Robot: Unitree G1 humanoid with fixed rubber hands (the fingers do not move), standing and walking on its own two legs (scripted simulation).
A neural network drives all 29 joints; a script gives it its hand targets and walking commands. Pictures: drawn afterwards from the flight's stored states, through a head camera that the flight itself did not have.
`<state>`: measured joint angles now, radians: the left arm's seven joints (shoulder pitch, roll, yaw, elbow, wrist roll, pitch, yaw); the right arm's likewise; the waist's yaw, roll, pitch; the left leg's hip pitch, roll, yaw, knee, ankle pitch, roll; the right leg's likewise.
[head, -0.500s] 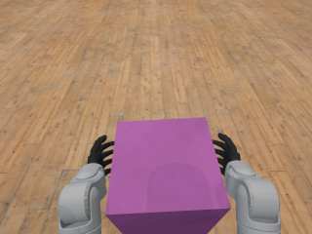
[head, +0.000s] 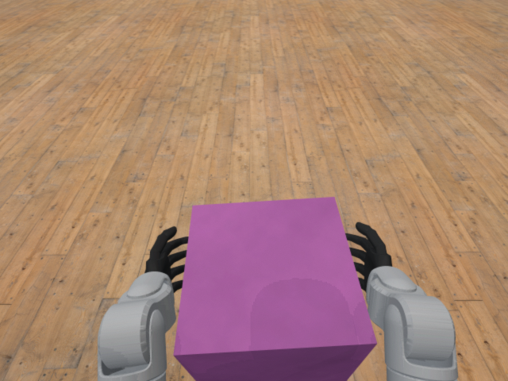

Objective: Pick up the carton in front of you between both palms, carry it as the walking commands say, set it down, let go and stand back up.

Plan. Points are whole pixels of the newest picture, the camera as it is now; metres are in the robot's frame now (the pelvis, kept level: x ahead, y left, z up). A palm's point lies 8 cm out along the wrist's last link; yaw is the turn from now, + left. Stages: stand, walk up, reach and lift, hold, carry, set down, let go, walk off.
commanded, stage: carry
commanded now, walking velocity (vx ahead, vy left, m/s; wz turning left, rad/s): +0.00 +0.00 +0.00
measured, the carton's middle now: (269, 302) +0.25 +0.00 +0.02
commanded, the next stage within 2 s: hold in 1.24 s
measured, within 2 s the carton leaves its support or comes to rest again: neither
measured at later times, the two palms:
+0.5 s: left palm (158, 315) +0.21 +0.16 +0.06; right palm (375, 311) +0.21 -0.14 +0.07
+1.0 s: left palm (162, 316) +0.22 +0.16 +0.04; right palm (371, 314) +0.22 -0.14 +0.05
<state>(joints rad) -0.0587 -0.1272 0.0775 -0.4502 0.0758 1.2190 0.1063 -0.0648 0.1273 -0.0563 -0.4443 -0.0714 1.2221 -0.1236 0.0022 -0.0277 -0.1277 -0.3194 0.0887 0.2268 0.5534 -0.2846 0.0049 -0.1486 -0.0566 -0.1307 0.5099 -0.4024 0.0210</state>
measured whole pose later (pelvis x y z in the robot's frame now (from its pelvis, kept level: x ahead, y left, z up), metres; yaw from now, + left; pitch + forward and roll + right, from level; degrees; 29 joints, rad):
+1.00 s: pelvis -0.07 +0.01 +0.00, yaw +0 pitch +2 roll +0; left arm -0.19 -0.14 0.16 0.12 0.22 0.72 0.02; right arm -0.19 0.14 -0.15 0.13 -0.22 0.72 -0.02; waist -0.01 -0.02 -0.09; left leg -0.37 0.09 0.23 0.49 -0.15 0.04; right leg -0.23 -0.05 -0.13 0.53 -0.32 0.01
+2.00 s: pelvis -0.08 +0.01 +0.01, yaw -4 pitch -9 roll +0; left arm -0.27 -0.15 0.22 0.23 0.30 0.74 0.00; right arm -0.28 0.16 -0.24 0.29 -0.28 0.69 0.03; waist 0.01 -0.07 0.07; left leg -0.10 0.01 0.09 0.37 -0.11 0.02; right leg 0.01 -0.01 0.03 0.41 -0.26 0.01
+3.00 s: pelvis -0.12 +0.01 -0.10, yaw -5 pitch +33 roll -2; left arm -0.58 -0.07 0.38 0.51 0.20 0.15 0.00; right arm -0.58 0.13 -0.32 0.54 -0.16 0.12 -0.09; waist 0.04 -0.07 -0.11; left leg -1.38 0.02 -0.03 1.08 -0.28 -0.02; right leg -1.28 0.06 0.03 1.14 -0.45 0.01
